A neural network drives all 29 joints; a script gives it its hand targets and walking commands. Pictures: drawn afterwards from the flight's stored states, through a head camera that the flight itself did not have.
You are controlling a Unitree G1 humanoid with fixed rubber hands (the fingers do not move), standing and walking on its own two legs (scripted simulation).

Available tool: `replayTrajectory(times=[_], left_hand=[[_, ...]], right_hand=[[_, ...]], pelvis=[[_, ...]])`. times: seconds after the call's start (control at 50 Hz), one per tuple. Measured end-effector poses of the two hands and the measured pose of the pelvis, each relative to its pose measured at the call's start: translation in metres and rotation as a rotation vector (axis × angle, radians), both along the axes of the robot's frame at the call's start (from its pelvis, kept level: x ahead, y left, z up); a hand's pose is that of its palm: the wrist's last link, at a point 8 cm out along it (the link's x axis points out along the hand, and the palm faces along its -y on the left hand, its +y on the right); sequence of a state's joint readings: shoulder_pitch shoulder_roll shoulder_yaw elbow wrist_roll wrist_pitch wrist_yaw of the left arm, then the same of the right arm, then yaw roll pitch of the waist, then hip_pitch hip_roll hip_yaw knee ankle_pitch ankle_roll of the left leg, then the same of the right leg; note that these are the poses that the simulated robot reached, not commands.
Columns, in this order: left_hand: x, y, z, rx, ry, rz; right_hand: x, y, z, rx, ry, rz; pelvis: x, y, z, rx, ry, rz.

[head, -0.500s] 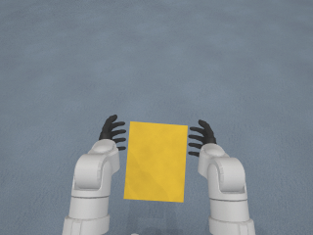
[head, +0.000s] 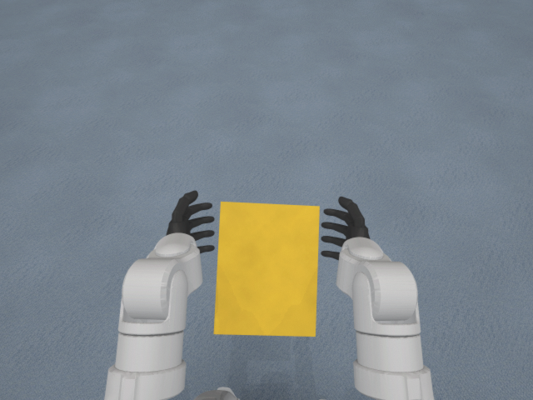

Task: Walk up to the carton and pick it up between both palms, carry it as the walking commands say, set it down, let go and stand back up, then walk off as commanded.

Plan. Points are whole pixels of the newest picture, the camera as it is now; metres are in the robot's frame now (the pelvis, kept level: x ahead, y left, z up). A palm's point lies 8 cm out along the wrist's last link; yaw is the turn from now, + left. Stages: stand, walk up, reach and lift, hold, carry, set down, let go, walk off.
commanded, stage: carry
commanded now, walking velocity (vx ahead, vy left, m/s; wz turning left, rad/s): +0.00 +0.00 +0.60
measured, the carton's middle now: (264, 262) +0.34 +0.01 -0.03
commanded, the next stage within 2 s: none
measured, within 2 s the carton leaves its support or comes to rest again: neither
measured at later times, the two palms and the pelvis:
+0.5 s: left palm (67, 308) +0.21 +0.24 +0.10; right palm (257, 255) +0.29 +0.02 +0.09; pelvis -0.04 +0.03 +0.00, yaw +18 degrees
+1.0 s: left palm out of the picture +0.11 +0.30 +0.12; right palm (187, 290) +0.23 +0.10 +0.11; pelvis -0.09 +0.05 +0.01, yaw +28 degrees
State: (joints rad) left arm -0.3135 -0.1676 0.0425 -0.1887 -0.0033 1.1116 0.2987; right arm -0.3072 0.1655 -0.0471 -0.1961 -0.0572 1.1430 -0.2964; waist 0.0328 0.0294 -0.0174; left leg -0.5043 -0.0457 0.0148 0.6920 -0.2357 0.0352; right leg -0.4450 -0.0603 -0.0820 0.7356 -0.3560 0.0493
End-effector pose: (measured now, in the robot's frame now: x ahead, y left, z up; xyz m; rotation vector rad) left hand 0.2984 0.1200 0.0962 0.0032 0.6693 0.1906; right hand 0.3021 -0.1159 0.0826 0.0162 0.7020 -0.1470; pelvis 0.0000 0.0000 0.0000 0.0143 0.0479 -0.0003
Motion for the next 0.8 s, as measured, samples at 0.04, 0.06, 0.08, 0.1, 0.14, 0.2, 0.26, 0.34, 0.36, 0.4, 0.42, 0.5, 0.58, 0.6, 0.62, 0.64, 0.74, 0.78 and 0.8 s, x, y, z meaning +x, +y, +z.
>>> replayTrajectory(times=[0.04,0.06,0.08,0.1,0.14,0.2,0.26,0.34,0.36,0.4,0.42,0.5,0.58,0.6,0.62,0.64,0.74,0.78,0.8], left_hand=[[-0.003,0.001,0.003,0.03,-0.002,0.001],[-0.005,0.002,0.004,0.035,-0.001,0.006],[-0.007,0.004,0.006,0.037,-0.001,0.013],[-0.009,0.007,0.007,0.04,-0.003,0.022],[-0.012,0.017,0.01,0.048,-0.004,0.05],[-0.019,0.037,0.012,0.043,-0.012,0.103],[-0.028,0.063,0.01,0.024,-0.035,0.166],[-0.052,0.096,0.001,0.0,-0.006,0.251],[-0.058,0.102,-0.001,-0.008,0.006,0.268],[-0.071,0.11,-0.003,-0.023,0.022,0.295],[-0.076,0.112,-0.002,-0.031,0.022,0.305],[-0.091,0.118,0.003,-0.013,0.006,0.338],[-0.103,0.125,0.01,0.016,0.004,0.357],[-0.105,0.129,0.012,0.019,-0.003,0.366],[-0.108,0.133,0.014,0.022,-0.011,0.376],[-0.111,0.138,0.015,0.026,-0.019,0.389],[-0.136,0.167,0.012,0.024,-0.024,0.467],[-0.148,0.175,0.01,0.011,-0.008,0.493],[-0.154,0.178,0.009,0.003,0.0,0.502]], right_hand=[[-0.003,0.001,0.0,0.015,-0.006,0.004],[-0.006,0.003,0.001,0.017,-0.006,0.009],[-0.008,0.005,0.002,0.02,-0.007,0.016],[-0.009,0.008,0.004,0.026,-0.009,0.025],[-0.011,0.018,0.008,0.037,-0.014,0.051],[-0.01,0.038,0.012,0.033,-0.022,0.09],[-0.008,0.066,0.014,0.014,-0.043,0.133],[-0.009,0.103,0.011,-0.011,-0.014,0.217],[-0.01,0.11,0.01,-0.019,-0.001,0.236],[-0.012,0.12,0.007,-0.031,0.017,0.265],[-0.012,0.124,0.007,-0.032,0.019,0.275],[-0.016,0.133,0.007,-0.008,0.003,0.307],[-0.026,0.141,0.01,0.006,-0.003,0.336],[-0.028,0.145,0.012,0.013,-0.009,0.344],[-0.03,0.149,0.014,0.018,-0.017,0.354],[-0.032,0.155,0.016,0.02,-0.024,0.364],[-0.046,0.189,0.019,0.01,-0.028,0.429],[-0.051,0.2,0.018,0.0,-0.012,0.457],[-0.054,0.204,0.018,-0.009,-0.003,0.467]], pelvis=[[-0.003,0.0,0.001,-0.016,-0.005,0.032],[-0.005,0.0,0.002,-0.015,-0.006,0.054],[-0.006,0.0,0.003,-0.012,-0.007,0.076],[-0.008,0.001,0.004,-0.01,-0.007,0.097],[-0.011,0.004,0.005,-0.007,-0.006,0.131],[-0.016,0.011,0.004,-0.008,-0.006,0.177],[-0.021,0.022,-0.004,-0.002,-0.011,0.214],[-0.029,0.03,-0.003,-0.003,-0.012,0.23],[-0.031,0.031,-0.002,-0.005,-0.012,0.235],[-0.035,0.031,0.001,-0.007,-0.009,0.251],[-0.037,0.03,0.001,-0.007,-0.006,0.262],[-0.044,0.027,0.002,-0.014,-0.002,0.313],[-0.05,0.029,0.006,-0.021,-0.008,0.387],[-0.052,0.03,0.006,-0.02,-0.009,0.408],[-0.053,0.032,0.005,-0.019,-0.01,0.426],[-0.055,0.034,0.004,-0.019,-0.012,0.442],[-0.067,0.047,-0.001,-0.006,-0.021,0.468],[-0.072,0.049,0.001,-0.01,-0.021,0.464],[-0.074,0.049,0.003,-0.012,-0.021,0.464]])
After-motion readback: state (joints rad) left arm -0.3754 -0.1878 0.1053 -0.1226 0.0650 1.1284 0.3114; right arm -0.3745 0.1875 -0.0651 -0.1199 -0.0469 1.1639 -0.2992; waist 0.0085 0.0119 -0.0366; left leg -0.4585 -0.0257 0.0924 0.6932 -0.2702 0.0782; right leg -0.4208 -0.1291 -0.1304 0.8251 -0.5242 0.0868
